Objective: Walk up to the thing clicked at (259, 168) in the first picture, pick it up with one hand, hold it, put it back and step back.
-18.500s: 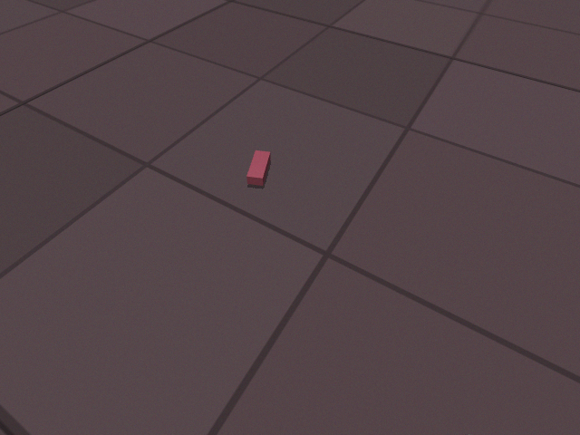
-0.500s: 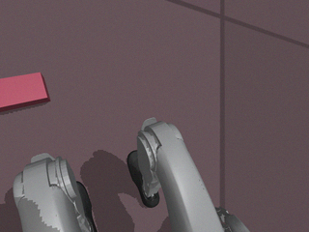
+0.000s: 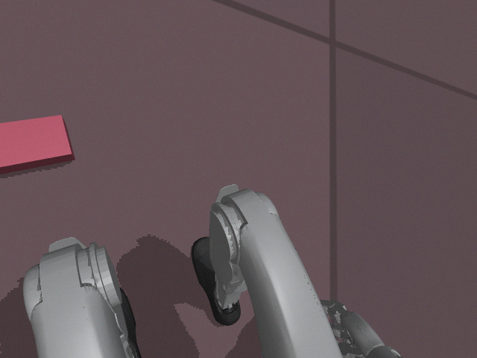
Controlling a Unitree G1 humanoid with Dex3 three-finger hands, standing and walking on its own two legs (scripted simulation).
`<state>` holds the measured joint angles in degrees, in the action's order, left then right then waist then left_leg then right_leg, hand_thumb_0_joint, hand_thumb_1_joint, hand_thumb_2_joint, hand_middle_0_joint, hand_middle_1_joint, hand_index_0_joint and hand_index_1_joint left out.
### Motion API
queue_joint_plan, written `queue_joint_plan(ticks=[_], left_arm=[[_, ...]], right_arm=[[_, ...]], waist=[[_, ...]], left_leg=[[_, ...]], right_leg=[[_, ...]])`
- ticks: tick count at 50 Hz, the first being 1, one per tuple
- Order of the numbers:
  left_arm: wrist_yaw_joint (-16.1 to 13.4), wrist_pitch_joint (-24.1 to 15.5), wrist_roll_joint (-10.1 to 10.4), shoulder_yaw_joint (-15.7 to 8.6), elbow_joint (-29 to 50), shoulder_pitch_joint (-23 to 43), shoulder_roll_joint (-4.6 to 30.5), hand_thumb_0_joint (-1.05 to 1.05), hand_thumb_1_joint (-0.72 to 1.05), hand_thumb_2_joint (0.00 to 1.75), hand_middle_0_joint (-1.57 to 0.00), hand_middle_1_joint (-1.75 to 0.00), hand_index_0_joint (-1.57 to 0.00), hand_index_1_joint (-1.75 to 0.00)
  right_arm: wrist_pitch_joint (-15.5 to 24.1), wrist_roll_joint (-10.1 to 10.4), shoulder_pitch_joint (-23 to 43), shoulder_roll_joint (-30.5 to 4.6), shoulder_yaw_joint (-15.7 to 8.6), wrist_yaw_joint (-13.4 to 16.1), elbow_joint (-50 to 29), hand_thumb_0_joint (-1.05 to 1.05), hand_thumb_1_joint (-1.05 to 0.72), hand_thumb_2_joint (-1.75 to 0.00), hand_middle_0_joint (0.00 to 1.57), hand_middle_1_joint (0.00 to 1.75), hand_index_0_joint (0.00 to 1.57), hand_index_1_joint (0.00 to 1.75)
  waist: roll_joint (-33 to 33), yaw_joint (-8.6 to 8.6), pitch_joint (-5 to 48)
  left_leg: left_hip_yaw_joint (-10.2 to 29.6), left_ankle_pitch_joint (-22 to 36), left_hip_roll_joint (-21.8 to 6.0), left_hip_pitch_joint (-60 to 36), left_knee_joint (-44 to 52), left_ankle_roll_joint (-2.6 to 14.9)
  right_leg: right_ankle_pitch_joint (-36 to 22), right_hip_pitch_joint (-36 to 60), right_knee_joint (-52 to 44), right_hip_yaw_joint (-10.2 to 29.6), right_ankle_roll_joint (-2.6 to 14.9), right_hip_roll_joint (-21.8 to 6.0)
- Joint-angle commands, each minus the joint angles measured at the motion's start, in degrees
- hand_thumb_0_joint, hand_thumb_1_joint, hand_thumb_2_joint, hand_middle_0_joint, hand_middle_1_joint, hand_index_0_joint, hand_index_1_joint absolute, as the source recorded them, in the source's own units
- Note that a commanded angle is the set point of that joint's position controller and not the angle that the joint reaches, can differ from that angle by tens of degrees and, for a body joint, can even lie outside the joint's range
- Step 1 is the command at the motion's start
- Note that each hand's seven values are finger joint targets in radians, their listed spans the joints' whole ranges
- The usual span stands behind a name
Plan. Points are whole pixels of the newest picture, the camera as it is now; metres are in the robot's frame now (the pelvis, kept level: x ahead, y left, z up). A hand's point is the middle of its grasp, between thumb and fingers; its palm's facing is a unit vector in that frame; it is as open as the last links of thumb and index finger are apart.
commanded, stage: rest palm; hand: left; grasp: from above
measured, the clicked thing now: (8, 148) +0.52 +0.24 -0.31
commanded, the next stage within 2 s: close in 0.78 s
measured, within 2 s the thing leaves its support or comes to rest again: neither
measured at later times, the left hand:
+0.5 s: hand out of the picture +0.50 +0.25 -0.25, palm faces -0.43 -0.06 -0.90, open 14.2 cm
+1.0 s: hand (1, 153) +0.50 +0.25 -0.27, palm faces -0.45 -0.06 -0.89, open 13.7 cm
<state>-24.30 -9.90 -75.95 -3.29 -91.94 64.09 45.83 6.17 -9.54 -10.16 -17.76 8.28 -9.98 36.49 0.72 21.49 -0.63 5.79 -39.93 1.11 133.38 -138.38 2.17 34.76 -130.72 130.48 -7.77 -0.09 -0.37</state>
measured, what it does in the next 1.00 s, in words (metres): stands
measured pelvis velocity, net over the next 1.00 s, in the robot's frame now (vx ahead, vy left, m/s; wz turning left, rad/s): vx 0.00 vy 0.00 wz -0.09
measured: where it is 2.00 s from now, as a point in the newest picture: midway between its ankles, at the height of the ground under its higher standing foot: (175, 322)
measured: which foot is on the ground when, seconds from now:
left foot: down 0.00-1.00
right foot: down 0.00-1.00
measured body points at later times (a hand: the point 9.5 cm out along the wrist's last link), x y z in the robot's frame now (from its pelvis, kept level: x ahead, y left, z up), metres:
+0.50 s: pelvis +0.00 +0.00 -0.02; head +0.29 +0.08 +0.31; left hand +0.52 +0.25 -0.20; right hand +0.00 -0.26 -0.07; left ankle +0.07 +0.11 -0.30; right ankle +0.12 -0.11 -0.30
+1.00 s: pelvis +0.00 +0.00 -0.02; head +0.29 +0.10 +0.31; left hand +0.51 +0.25 -0.22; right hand +0.00 -0.25 -0.07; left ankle +0.07 +0.11 -0.30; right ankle +0.12 -0.11 -0.30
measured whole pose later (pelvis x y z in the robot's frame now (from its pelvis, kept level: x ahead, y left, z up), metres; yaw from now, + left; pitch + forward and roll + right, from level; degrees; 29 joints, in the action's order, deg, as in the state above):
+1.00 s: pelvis +0.00 +0.00 -0.02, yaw -5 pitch +29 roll -14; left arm -34.5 -14.4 -78.7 -3.3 -99.0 64.6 56.7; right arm 13.2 -14.4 -10.2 -20.3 16.9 -14.5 35.1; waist 7.2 25.1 -9.3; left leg 11.1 -41.5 0.3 134.0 -144.9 1.9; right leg 33.7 -129.9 132.7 -12.4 -0.7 1.2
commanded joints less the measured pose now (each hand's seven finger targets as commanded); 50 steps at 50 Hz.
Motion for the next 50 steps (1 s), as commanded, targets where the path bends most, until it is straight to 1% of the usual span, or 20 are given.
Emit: queue_joint_plan(ticks=[1,4,7,10,13,17,19,20,23,26,27,28,29,30,33,35,38,41,46,50], left_arm=[[-0.8,-2.3,1.5,-1.1,7.9,16.8,12.2,0.0,-0.58,1.05,-0.06,-0.97,-0.03,-1.0],[-1.4,-4.7,1.1,-0.4,7.4,18.1,13.4,0.0,-0.58,1.05,-0.06,-0.96,-0.03,-1.0],[-4.1,-7.4,-0.2,-1.5,9.3,19.2,17.1,0.0,-0.57,1.04,-0.06,-0.96,-0.03,-0.99],[-7.3,-7.9,-1.8,-1.9,7.6,18.5,17.8,0.0,-0.57,1.05,-0.06,-0.94,-0.03,-0.97],[-10.0,-7.2,-3.1,-3.2,6.6,18.0,19.9,0.0,-0.56,1.05,-0.07,-0.94,-0.03,-0.97],[-11.9,-4.9,-2.6,-4.5,4.8,16.5,20.9,0.0,-0.55,1.08,-0.08,-0.95,-0.04,-0.99],[-11.9,-3.7,-2.6,-4.6,1.8,14.4,20.9,0.0,-0.54,1.07,-0.07,-0.96,-0.04,-0.99],[-11.6,-3.1,-2.6,-4.2,0.8,14.8,19.7,0.0,-0.53,1.07,-0.08,-0.97,-0.05,-0.99],[-11.1,-2.4,-1.2,-5.3,1.9,14.0,21.5,0.0,-0.53,1.05,-0.07,-0.98,-0.05,-1.0],[-9.6,-2.1,-0.3,-3.3,-0.4,14.2,18.8,0.0,-0.51,1.02,-0.06,-1.0,-0.06,-1.0],[-9.4,-2.5,0.1,-3.9,1.4,15.3,20.0,0.0,-0.52,1.02,-0.06,-1.0,-0.05,-1.0],[-9.2,-2.8,0.5,-4.4,2.2,14.7,21.4,0.0,-0.52,1.02,-0.06,-1.0,-0.05,-1.01],[-9.2,-3.0,0.1,-4.8,3.1,14.3,22.5,0.0,-0.53,1.02,-0.06,-0.99,-0.05,-1.0],[-8.9,-3.1,-0.8,-4.5,1.6,13.7,21.6,0.0,-0.52,1.0,-0.06,-0.99,-0.05,-0.99],[-8.8,-4.4,-0.1,-2.7,2.2,15.1,20.2,0.0,-0.52,1.0,-0.06,-1.0,-0.05,-1.0],[-9.5,-4.8,-0.8,-3.5,2.5,15.6,21.8,0.0,-0.53,1.02,-0.06,-1.0,-0.05,-1.01],[-9.9,-5.2,-1.4,-1.0,0.7,15.1,18.8,0.0,-0.52,1.06,-0.07,-1.01,-0.05,-1.02],[-11.1,-5.5,-1.5,-1.7,2.5,16.8,21.7,0.0,-0.52,1.08,-0.08,-1.02,-0.06,-1.04],[-12.5,-4.6,-1.5,0.1,-0.9,16.0,18.9,0.0,-0.46,1.11,-0.12,-1.01,-0.09,-1.04],[-13.2,-3.5,-1.7,-0.7,-1.4,16.4,21.2,0.0,-0.39,1.07,-0.16,-0.99,-0.15,-1.01]], right_arm=[[-0.5,0.2,-15.1,-15.9,-4.0,0.3,1.0,0.0,-0.89,-0.9,0.2,0.3,0.2,0.3],[0.0,-0.5,-15.2,-16.3,-2.8,0.4,0.7,0.0,-0.89,-0.9,0.2,0.3,0.2,0.3],[0.4,-1.4,-15.8,-17.2,-2.5,0.9,1.5,0.0,-0.9,-0.9,0.2,0.3,0.2,0.3],[1.5,-2.5,-15.3,-18.0,-1.8,0.5,1.3,0.0,-0.89,-0.9,0.2,0.3,0.2,0.3],[2.5,-3.4,-15.5,-18.5,-1.4,-0.2,1.6,0.0,-0.89,-0.9,0.2,0.3,0.2,0.3],[3.7,-3.7,-15.7,-18.9,-1.0,-1.4,2.2,0.0,-0.89,-0.9,0.2,0.3,0.2,0.3],[4.1,-3.7,-15.4,-19.3,-0.9,-2.0,2.2,0.0,-0.9,-0.9,0.2,0.3,0.2,0.3],[4.3,-3.9,-16.1,-19.4,-0.8,-2.4,2.0,0.0,-0.89,-0.9,0.2,0.3,0.2,0.3],[4.5,-3.4,-15.5,-19.7,-1.0,-2.7,1.8,0.0,-0.9,-0.9,0.2,0.3,0.2,0.3],[5.0,-3.4,-15.0,-18.9,0.1,-3.3,1.5,0.0,-0.9,-0.9,0.2,0.3,0.2,0.3],[5.0,-3.3,-15.1,-19.5,0.0,-3.3,1.4,0.0,-0.9,-0.9,0.2,0.3,0.2,0.3],[5.1,-3.1,-14.8,-19.9,0.1,-3.0,1.3,0.0,-0.9,-0.9,0.2,0.3,0.2,0.3],[5.1,-2.9,-14.7,-20.3,-0.1,-2.8,1.2,0.0,-0.9,-0.9,0.2,0.3,0.2,0.3],[4.9,-3.3,-15.6,-20.5,0.0,-3.0,0.9,0.0,-0.9,-0.9,0.2,0.3,0.2,0.3],[5.1,-3.5,-14.7,-19.8,0.9,-3.2,0.7,0.0,-0.9,-0.9,0.2,0.3,0.2,0.3],[5.0,-3.4,-14.5,-20.9,0.8,-3.0,0.6,0.0,-0.9,-0.9,0.2,0.3,0.2,0.3],[5.4,-4.2,-13.7,-20.4,1.8,-3.4,0.1,0.0,-0.9,-0.9,0.2,0.3,0.2,0.3],[5.8,-4.2,-13.8,-20.7,2.2,-3.4,0.4,0.0,-0.9,-0.9,0.2,0.3,0.2,0.3],[6.9,-4.4,-11.6,-21.3,2.7,-4.2,-0.1,0.0,-0.89,-0.9,0.2,0.3,0.2,0.3],[7.6,-4.4,-11.7,-21.8,3.2,-4.7,-0.4,0.0,-0.89,-0.9,0.2,0.3,0.2,0.3]], waist=[[-17.7,2.29,36.3],[-17.3,3.06,34.4],[-20.8,2.39,36.8],[-23.2,2.94,35.2],[-24.2,3.29,34.9],[-25.1,3.51,34.9],[-24.6,3.58,32.0],[-23.5,4.82,31.3],[-25.6,3.38,33.6],[-22.3,5.59,30.2],[-22.2,5.85,30.2],[-22.0,4.74,30.5],[-22.4,4.15,31.4],[-22.4,5.36,30.4],[-23.0,5.97,30.0],[-24.1,5.53,29.9],[-23.2,6.95,28.1],[-24.3,6.37,29.3],[-24.8,7.3,25.1],[-25.0,7.3,26.2]], left_leg=[[-1.9,10.0,0.8,-23.8,13.0,0.26],[-1.8,8.5,0.6,-23.3,11.3,0.09],[-1.5,8.9,0.2,-26.0,11.6,-0.46],[-0.6,9.1,-0.2,-28.4,11.3,-1.05],[-0.4,10.1,-0.6,-29.1,10.4,-1.0],[-0.4,13.1,-0.7,-27.7,9.7,-0.83],[0.0,13.3,-1.0,-27.0,9.7,-1.11],[0.1,13.6,-1.0,-26.9,9.0,-0.94],[0.7,14.3,-1.1,-28.1,10.0,-1.31],[0.4,12.6,-1.0,-24.8,8.4,-0.51],[0.6,12.6,-1.0,-24.3,8.3,-0.41],[0.6,11.5,-0.9,-24.0,8.6,-0.32],[0.6,12.3,-0.9,-24.6,8.6,-0.53],[1.0,13.6,-1.1,-26.2,8.6,-0.85],[1.5,12.4,-1.2,-26.3,8.5,-0.91],[2.4,12.7,-1.4,-28.0,9.0,-1.45],[2.6,12.6,-1.7,-27.8,8.2,-1.35],[2.4,10.9,-1.7,-27.9,9.3,-1.08],[4.1,10.4,-2.2,-27.6,10.1,-1.86],[4.0,11.7,-2.3,-28.1,9.8,-1.67]], right_leg=[[-9.3,23.2,-11.4,-2.1,2.09,2.3],[-7.4,22.0,-11.3,-2.5,2.3,2.5],[-7.8,23.3,-10.9,-3.0,2.34,2.8],[-7.9,19.9,-9.3,-4.2,2.54,3.0],[-9.6,19.8,-8.5,-4.4,2.25,3.1],[-13.3,22.8,-8.3,-4.5,1.92,3.4],[-13.4,21.4,-7.8,-4.9,2.07,3.5],[-13.9,21.4,-7.7,-5.0,1.83,3.4],[-14.0,23.1,-7.6,-5.3,2.19,3.5],[-13.4,22.8,-7.9,-5.3,1.74,3.5],[-13.3,23.3,-8.4,-5.5,1.67,3.5],[-12.2,23.9,-8.9,-5.3,1.85,3.6],[-12.5,24.4,-9.1,-5.4,2.03,3.5],[-13.3,23.6,-8.4,-5.7,1.99,3.2],[-12.6,23.7,-8.5,-6.0,1.86,3.7],[-12.4,21.7,-8.1,-6.5,2.18,3.3],[-12.7,21.1,-7.7,-6.7,1.77,3.6],[-12.0,23.0,-8.4,-6.4,1.56,3.9],[-11.3,18.7,-7.2,-7.5,1.55,3.7],[-13.2,21.2,-7.1,-6.9,1.27,3.8]])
